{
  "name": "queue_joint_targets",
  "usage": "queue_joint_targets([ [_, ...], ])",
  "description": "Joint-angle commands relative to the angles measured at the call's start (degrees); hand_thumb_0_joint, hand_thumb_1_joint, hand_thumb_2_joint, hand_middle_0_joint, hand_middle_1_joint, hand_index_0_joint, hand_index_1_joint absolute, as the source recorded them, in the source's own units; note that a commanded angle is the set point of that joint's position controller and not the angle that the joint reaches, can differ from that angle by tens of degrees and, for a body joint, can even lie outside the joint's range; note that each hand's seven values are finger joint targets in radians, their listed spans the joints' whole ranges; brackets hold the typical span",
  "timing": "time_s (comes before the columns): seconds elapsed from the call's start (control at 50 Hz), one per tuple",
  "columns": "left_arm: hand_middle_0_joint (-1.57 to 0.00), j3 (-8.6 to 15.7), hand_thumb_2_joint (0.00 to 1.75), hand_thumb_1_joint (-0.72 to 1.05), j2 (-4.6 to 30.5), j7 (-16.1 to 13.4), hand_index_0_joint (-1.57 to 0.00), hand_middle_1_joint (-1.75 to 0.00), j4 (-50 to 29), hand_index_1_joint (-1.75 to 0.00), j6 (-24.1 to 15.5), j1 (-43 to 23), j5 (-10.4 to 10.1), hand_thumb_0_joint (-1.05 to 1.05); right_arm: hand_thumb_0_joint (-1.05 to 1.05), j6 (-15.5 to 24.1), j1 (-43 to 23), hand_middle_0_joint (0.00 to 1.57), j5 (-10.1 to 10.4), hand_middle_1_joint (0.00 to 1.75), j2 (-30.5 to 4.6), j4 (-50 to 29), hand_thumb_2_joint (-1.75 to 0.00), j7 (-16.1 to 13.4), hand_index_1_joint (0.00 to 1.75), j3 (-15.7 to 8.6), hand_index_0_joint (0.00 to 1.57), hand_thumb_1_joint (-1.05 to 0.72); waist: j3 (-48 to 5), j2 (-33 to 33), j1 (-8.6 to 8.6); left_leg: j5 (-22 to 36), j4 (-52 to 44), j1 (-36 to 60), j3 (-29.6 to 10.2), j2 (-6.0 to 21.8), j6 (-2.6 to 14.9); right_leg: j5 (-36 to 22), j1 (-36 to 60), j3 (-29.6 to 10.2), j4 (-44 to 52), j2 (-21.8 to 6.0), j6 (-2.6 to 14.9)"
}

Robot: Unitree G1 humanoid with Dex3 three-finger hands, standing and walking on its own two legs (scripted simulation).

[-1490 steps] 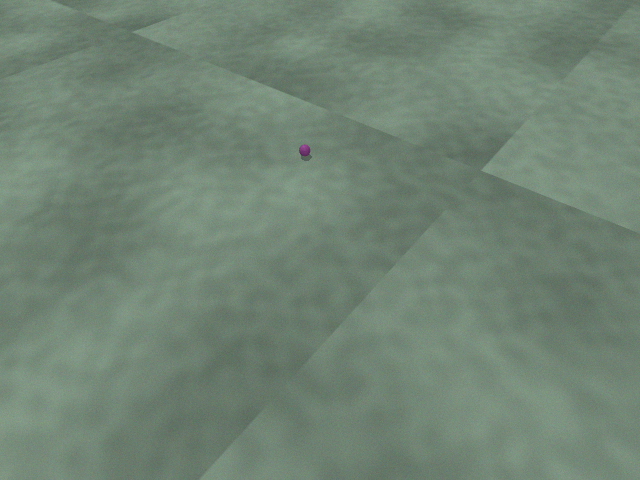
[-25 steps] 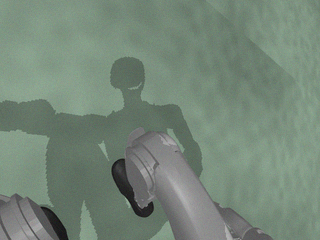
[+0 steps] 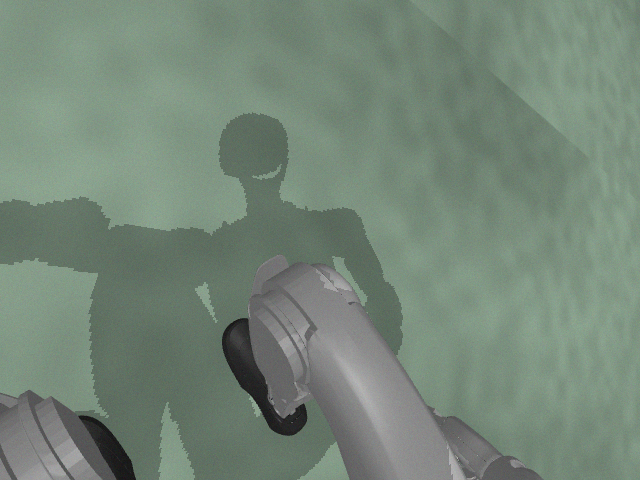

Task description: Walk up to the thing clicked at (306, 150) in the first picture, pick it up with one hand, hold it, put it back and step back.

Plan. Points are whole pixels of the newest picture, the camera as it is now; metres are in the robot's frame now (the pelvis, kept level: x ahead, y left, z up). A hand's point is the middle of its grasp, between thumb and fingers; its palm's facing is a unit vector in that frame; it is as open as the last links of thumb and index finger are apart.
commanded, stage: rest palm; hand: left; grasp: from above
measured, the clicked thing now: out of the picture +0.49 +0.39 -0.28
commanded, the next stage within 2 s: go down in 0.14 s
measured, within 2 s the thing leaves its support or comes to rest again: neither
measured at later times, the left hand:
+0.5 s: hand out of the picture +0.49 +0.38 -0.24, palm faces -0.39 -0.15 -0.91, open 13.7 cm
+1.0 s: hand out of the picture +0.46 +0.42 -0.07, palm faces -0.38 -0.12 -0.92, open 13.8 cm
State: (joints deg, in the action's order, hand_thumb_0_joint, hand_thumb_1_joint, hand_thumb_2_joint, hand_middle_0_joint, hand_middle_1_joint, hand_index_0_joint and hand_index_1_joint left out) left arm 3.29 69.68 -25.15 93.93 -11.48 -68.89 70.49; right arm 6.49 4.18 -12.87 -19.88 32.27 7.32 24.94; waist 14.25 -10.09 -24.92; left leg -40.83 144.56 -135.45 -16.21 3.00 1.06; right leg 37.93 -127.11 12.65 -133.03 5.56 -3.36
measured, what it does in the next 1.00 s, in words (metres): stands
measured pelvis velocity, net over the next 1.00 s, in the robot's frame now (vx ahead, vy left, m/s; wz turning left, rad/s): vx -0.01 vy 0.00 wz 0.11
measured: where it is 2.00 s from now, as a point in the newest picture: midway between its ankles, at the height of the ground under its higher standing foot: (205, 446)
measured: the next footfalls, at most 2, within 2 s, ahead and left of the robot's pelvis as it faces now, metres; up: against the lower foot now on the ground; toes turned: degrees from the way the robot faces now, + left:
none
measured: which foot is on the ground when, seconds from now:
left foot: down 0.00-1.00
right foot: down 0.00-1.00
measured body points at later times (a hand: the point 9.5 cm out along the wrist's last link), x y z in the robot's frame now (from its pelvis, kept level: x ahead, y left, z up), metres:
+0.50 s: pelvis +0.00 +0.00 +0.00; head +0.30 +0.14 +0.30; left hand +0.51 +0.38 -0.19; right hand +0.06 -0.25 -0.05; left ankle +0.06 +0.12 -0.28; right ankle +0.12 -0.11 -0.28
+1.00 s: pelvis -0.01 +0.00 +0.05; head +0.24 +0.13 +0.40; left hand +0.48 +0.42 -0.01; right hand +0.12 -0.26 -0.04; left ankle +0.06 +0.12 -0.28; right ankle +0.12 -0.11 -0.28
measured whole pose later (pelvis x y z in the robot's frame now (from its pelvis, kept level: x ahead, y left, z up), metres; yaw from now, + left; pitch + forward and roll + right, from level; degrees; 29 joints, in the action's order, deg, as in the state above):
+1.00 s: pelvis -0.01 +0.00 +0.05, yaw +6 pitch +35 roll -13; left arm 0.8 54.5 0.1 59.9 -4.3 -60.2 63.8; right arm -5.3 8.0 -4.9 -18.4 30.1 5.9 9.8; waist 0.1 -0.4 -14.3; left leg -37.1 133.0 -132.2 -9.7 1.1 1.8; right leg 38.0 -124.0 8.1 -125.8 2.0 -2.2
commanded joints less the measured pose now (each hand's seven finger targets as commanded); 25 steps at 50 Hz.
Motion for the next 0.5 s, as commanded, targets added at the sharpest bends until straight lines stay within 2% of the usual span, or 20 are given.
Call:
queue_joint_targets([
  [0.0, -0.14, 0.2, 0.86, -0.37, 12.6, -2.2, -0.16, -0.98, -5.5, -0.96, 0.3, -11.5, -1.5, 0.0, 0.0, -0.6, 12.3, 0.2, -0.1, 0.3, -19.6, 1.7, -0.9, -0.6, 0.3, -5.2, 0.2, -0.9, -36.5, 35.0, -4.49, 16.4, -13.7, 30.3, 3.4, 3.1, -0.61, -16.1, 20.9, 4.5, 11.3, 1.3, 4.06],
  [0.04, -0.14, 1.7, 0.87, -0.38, 15.7, -2.2, -0.16, -0.99, -9.5, -0.97, 0.2, -14.7, -0.9, 0.0, 0.0, -0.6, 12.1, 0.2, -0.1, 0.3, -19.7, 2.0, -0.9, -0.8, 0.3, -5.4, 0.2, -0.9, -40.2, 38.5, -3.3, 17.9, -13.4, 33.3, 3.3, 3.3, -1.03, -16.6, 20.1, 4.3, 10.9, 1.1, 4.3],
  [0.06, -0.14, 0.9, 0.87, -0.38, 14.8, -1.9, -0.16, -0.99, -7.5, -0.97, 0.4, -13.1, -0.9, 0.0, 0.0, -0.6, 11.9, 0.2, 0.0, 0.3, -20.3, 1.8, -0.9, -0.8, 0.3, -6.3, 0.2, -0.9, -39.4, 37.9, -3.37, 17.4, -13.3, 32.7, 3.7, 3.2, -0.78, -16.4, 20.6, 4.2, 11.2, 1.3, 4.34],
  [0.08, -0.14, 1.1, 0.87, -0.37, 14.7, -1.9, -0.16, -0.99, -8.9, -0.97, 0.3, -13.5, -0.9, 0.0, 0.0, -0.6, 12.5, 0.2, 0.0, 0.3, -20.2, 1.8, -0.9, -0.7, 0.3, -6.3, 0.2, -0.9, -39.7, 38.2, -3.45, 18.0, -13.3, 33.3, 3.6, 3.2, -0.85, -16.9, 20.8, 4.3, 11.0, 1.2, 4.27],
  [0.14, -0.14, -0.3, 0.92, -0.36, 11.3, -1.2, -0.16, -1.02, -5.9, -1.0, 0.8, -11.7, -1.5, 0.0, 0.0, -0.6, 12.5, 0.2, 0.1, 0.3, -19.3, 2.0, -0.9, -0.5, 0.3, -5.6, 0.2, -0.9, -36.9, 35.9, -4.22, 17.7, -13.0, 31.6, 3.4, 3.1, -0.74, -16.4, 19.5, 4.3, 11.2, 1.2, 4.26],
  [0.16, -0.14, 0.6, 0.91, -0.36, 12.9, -1.3, -0.16, -1.03, -8.5, -1.01, 0.3, -13.3, -1.5, 0.0, 0.0, -0.6, 12.4, 0.2, 0.1, 0.3, -19.9, 2.1, -0.9, -0.7, 0.3, -5.7, 0.2, -0.9, -37.6, 36.8, -4.03, 17.9, -13.1, 31.9, 3.1, 3.2, -1.07, -16.2, 19.0, 4.6, 11.2, 1.0, 4.53],
  [0.18, -0.15, 0.7, 0.9, -0.36, 13.2, -1.1, -0.16, -1.02, -8.3, -1.0, 0.3, -13.0, -1.3, 0.0, 0.0, -0.7, 12.6, 0.2, 0.0, 0.3, -19.7, 1.8, -0.9, -0.6, 0.3, -5.6, 0.2, -0.9, -38.1, 37.7, -3.91, 18.7, -13.5, 33.4, 2.8, 3.3, -1.23, -16.3, 19.1, 4.6, 11.0, 0.8, 4.47],
  [0.2, -0.15, 0.7, 0.88, -0.36, 14.5, -1.1, -0.16, -1.0, -9.4, -0.98, 0.1, -13.6, -1.3, 0.0, 0.0, -0.8, 12.2, 0.2, 0.1, 0.3, -20.6, 1.5, -0.9, -0.8, 0.3, -6.5, 0.2, -0.9, -38.5, 37.6, -3.43, 18.0, -13.5, 32.5, 3.5, 3.2, -0.88, -16.7, 20.8, 4.3, 11.2, 1.2, 4.31],
  [0.22, -0.14, 0.9, 0.89, -0.38, 14.2, -1.0, -0.15, -1.0, -8.3, -0.98, 0.3, -12.6, -0.8, 0.0, 0.0, -0.9, 12.7, 0.2, 0.0, 0.3, -19.6, 1.8, -0.9, -0.6, 0.3, -5.5, 0.2, -0.9, -39.5, 37.5, -3.25, 19.2, -13.1, 33.3, 3.4, 3.2, -0.95, -17.5, 21.0, 4.3, 10.9, 1.0, 4.32],
  [0.24, -0.14, 0.4, 0.86, -0.36, 13.1, -1.0, -0.16, -1.0, -6.4, -0.98, 0.3, -11.8, -1.1, 0.0, 0.0, -1.0, 12.3, 0.2, 0.0, 0.3, -19.5, 1.8, -0.9, -0.6, 0.3, -5.5, 0.2, -0.89, -38.8, 35.8, -3.66, 18.3, -12.9, 31.4, 3.4, 3.1, -0.66, -17.1, 21.0, 4.4, 11.0, 1.2, 4.28],
  [0.26, -0.06, 0.4, 0.94, -0.44, 12.4, -0.9, -0.08, -1.08, -7.0, -1.06, 0.1, -11.9, -1.4, 0.0, 0.0, -1.0, 12.5, 0.2, 0.0, 0.3, -19.7, 1.5, -0.9, -0.6, 0.3, -5.4, 0.2, -0.91, -37.8, 35.3, -4.08, 18.4, -12.5, 31.0, 3.5, 3.0, -0.67, -17.1, 20.5, 4.4, 11.2, 1.1, 4.33],
  [0.28, -0.05, 0.5, 0.96, -0.51, 12.6, -1.0, -0.07, -1.12, -6.5, -1.09, -0.1, -11.3, -1.7, 0.0, 0.0, -0.9, 12.2, 0.2, 0.0, 0.3, -19.6, 1.2, -0.9, -0.7, 0.3, -5.7, 0.2, -0.91, -37.2, 34.6, -3.83, 16.6, -12.9, 30.5, 3.9, 2.9, -0.45, -16.0, 21.5, 4.2, 11.7, 1.4, 4.27],
  [0.3, -0.05, 1.6, 0.97, -0.52, 15.1, -1.2, -0.07, -1.12, -12.2, -1.1, -0.6, -14.6, -1.5, 0.0, 0.0, -0.9, 12.7, 0.2, 0.0, 0.3, -20.1, 1.5, -0.9, -0.8, 0.3, -5.9, 0.2, -0.91, -39.6, 36.9, -3.14, 17.8, -12.6, 31.7, 4.2, 2.8, -0.61, -17.0, 22.1, 4.0, 11.8, 1.1, 4.33],
  [0.32, -0.05, 2.2, 0.97, -0.52, 16.6, -1.4, -0.07, -1.12, -11.3, -1.1, -0.5, -14.4, -0.8, 0.0, 0.0, -1.0, 12.4, 0.2, -0.1, 0.3, -19.8, 1.6, -0.9, -0.9, 0.3, -6.2, 0.2, -0.91, -42.0, 37.8, -2.46, 18.1, -12.9, 32.5, 4.5, 2.9, -0.55, -17.7, 24.1, 3.9, 11.6, 1.4, 4.2],
  [0.34, -0.05, 2.7, 0.97, -0.52, 17.7, -1.3, -0.07, -1.12, -14.8, -1.1, -0.6, -16.1, -0.3, 0.0, 0.0, -1.0, 12.9, 0.2, -0.2, 0.3, -20.2, 1.5, -0.9, -0.8, 0.3, -6.6, 0.2, -0.92, -44.3, 39.5, -2.08, 20.1, -12.6, 34.0, 4.6, 2.9, -0.59, -19.2, 24.7, 3.7, 11.3, 1.3, 4.15],
  [0.36, -0.05, 2.7, 0.96, -0.52, 17.2, -1.2, -0.07, -1.13, -14.4, -1.1, -0.5, -15.4, -0.2, 0.0, 0.0, -0.9, 11.4, 0.2, 0.0, 0.3, -20.3, -0.7, -0.9, -0.7, 0.3, -7.0, 0.2, -0.92, -44.7, 39.5, -1.51, 20.7, -12.5, 33.9, 4.7, 2.8, -0.66, -19.6, 24.3, 3.8, 10.9, 1.3, 4.45],
  [0.38, -0.05, 2.2, 0.98, -0.53, 15.8, -0.7, -0.06, -1.12, -12.7, -1.1, 0.0, -13.5, -0.3, 0.0, 0.0, -0.9, 11.4, 0.2, 0.2, 0.3, -20.0, -0.3, -0.9, -0.5, 0.3, -7.2, 0.2, -0.92, -43.2, 39.1, -1.52, 21.0, -12.6, 33.7, 4.8, 2.8, -0.64, -19.5, 23.2, 3.7, 11.1, 1.4, 4.43],
  [0.42, -0.05, 3.0, 0.96, -0.52, 14.9, -0.2, -0.07, -1.12, -11.8, -1.1, 0.7, -12.1, -0.1, 0.0, 0.0, -1.3, 13.0, 0.2, 0.1, 0.3, -20.5, 1.0, -0.9, -0.5, 0.3, -8.0, 0.2, -0.92, -42.2, 38.2, -1.79, 20.7, -12.9, 33.0, 4.4, 2.6, -1.01, -18.8, 21.9, 4.3, 11.5, 1.2, 4.76],
  [0.46, -0.05, 4.1, 0.97, -0.53, 16.1, 0.9, -0.06, -1.12, -15.4, -1.1, 1.3, -13.0, 0.3, 0.0, 0.0, -1.8, 14.0, 0.2, 0.3, 0.3, -20.1, 1.3, -0.9, -0.4, 0.3, -8.9, 0.2, -0.92, -43.6, 41.8, -0.51, 20.6, -13.7, 34.7, 4.7, 2.7, -1.4, -17.6, 20.9, 3.9, 11.6, 0.9, 5.12],
  [0.48, -0.05, 4.1, 0.98, -0.53, 15.8, 1.5, -0.06, -1.11, -17.5, -1.1, 1.7, -12.9, 0.0, 0.0, 0.0, -2.1, 13.4, 0.2, 0.4, 0.3, -19.5, 0.4, -0.9, -0.1, 0.3, -9.3, 0.2, -0.92, -46.6, 42.1, 0.59, 21.2, -14.3, 36.0, 4.8, 2.7, -1.27, -17.9, 22.2, 3.7, 11.6, 1.1, 4.94],
])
